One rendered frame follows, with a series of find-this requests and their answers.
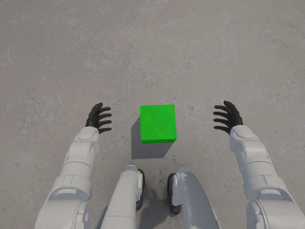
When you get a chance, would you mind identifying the carton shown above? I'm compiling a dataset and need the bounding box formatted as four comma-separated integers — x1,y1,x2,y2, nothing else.
140,104,177,144

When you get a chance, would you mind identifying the robot left hand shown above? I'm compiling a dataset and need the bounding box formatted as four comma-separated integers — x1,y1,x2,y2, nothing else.
85,102,112,134

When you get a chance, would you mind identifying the left robot forearm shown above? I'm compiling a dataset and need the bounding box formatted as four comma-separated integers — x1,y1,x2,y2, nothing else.
34,126,100,229

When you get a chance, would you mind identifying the right robot shin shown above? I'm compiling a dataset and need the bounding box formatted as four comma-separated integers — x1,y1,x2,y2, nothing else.
172,167,190,205

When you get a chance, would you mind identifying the robot left foot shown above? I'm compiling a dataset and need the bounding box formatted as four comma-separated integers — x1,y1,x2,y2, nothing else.
135,169,145,210

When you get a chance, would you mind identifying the robot left upper arm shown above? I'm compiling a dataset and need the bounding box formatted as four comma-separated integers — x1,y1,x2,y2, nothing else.
36,198,92,229

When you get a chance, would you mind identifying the right robot forearm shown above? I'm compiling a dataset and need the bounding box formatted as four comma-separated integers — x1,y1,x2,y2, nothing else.
229,125,305,218

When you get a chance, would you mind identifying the robot right upper arm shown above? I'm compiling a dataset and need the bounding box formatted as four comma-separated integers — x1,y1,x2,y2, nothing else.
246,199,305,229

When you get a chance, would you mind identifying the robot right hand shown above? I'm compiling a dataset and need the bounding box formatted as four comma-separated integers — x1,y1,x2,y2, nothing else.
213,100,244,135

